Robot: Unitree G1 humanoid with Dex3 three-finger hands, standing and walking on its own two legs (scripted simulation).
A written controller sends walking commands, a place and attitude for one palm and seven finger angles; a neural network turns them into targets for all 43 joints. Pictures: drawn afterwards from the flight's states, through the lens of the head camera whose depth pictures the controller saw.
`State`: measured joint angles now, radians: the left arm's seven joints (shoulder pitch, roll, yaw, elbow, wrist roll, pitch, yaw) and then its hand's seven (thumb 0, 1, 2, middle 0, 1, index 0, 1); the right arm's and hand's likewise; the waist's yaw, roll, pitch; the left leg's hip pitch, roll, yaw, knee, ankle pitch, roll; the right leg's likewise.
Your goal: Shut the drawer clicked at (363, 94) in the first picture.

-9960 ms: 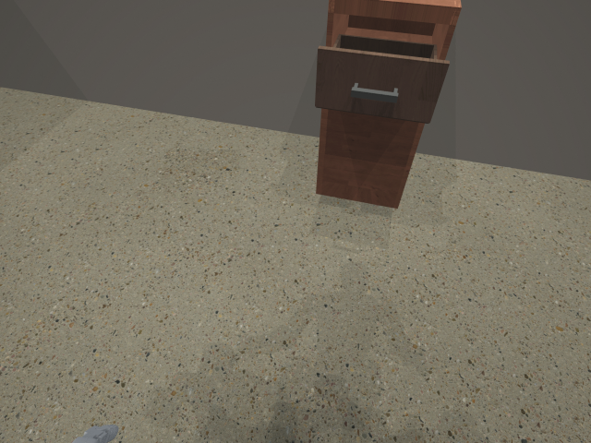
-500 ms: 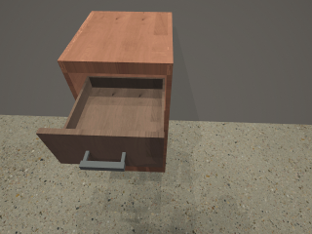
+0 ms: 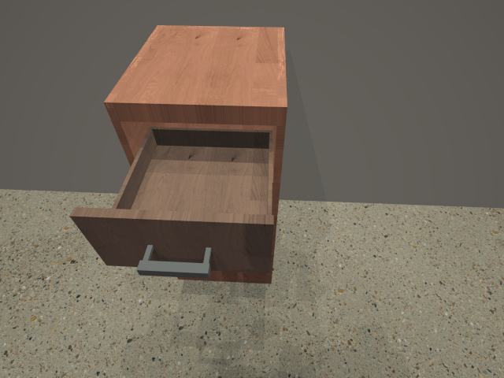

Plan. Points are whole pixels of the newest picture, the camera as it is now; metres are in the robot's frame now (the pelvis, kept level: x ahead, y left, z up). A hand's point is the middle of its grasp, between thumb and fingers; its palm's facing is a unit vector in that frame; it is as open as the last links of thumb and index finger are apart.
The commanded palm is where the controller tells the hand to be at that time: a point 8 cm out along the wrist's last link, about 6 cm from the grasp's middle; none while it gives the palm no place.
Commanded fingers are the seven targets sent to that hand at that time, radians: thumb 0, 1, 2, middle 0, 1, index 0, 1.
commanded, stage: raise the hand and make a fist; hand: left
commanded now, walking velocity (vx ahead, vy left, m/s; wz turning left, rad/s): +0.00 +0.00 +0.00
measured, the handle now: (176, 260) +0.33 +0.17 -0.04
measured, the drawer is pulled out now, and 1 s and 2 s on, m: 0.27 0.27 0.27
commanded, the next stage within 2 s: bring the fist close to the handle in 1.98 s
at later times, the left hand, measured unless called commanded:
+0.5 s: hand out of the picture +0.14 +0.14 -0.04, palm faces +0.01 -1.00 +0.03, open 5.9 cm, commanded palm +0.11 +0.21 -0.03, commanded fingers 0.00 0.90 0.90 -0.64 -0.78 -0.64 -0.78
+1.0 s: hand (153, 363) +0.15 +0.15 +0.01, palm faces +0.03 -1.00 -0.05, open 3.5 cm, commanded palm +0.10 +0.20 +0.01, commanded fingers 0.00 0.90 0.90 -1.14 -1.32 -1.14 -1.32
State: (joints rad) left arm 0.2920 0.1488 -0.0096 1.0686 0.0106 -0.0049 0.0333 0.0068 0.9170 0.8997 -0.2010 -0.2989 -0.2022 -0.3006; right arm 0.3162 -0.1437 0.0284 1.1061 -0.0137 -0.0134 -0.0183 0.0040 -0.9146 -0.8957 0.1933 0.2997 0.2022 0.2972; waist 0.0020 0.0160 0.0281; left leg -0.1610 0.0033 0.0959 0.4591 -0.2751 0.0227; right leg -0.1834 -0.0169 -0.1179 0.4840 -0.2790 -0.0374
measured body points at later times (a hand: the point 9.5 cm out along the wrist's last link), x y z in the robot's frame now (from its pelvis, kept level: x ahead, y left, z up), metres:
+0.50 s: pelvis -0.03 -0.01 -0.07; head +0.01 +0.00 +0.38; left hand +0.13 +0.19 -0.04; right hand +0.22 -0.26 -0.09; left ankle -0.02 +0.10 -0.74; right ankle -0.01 -0.09 -0.74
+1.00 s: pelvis -0.03 -0.01 -0.06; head +0.02 -0.02 +0.39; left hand +0.14 +0.20 +0.01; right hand +0.13 -0.25 -0.15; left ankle -0.02 +0.10 -0.74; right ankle -0.01 -0.09 -0.74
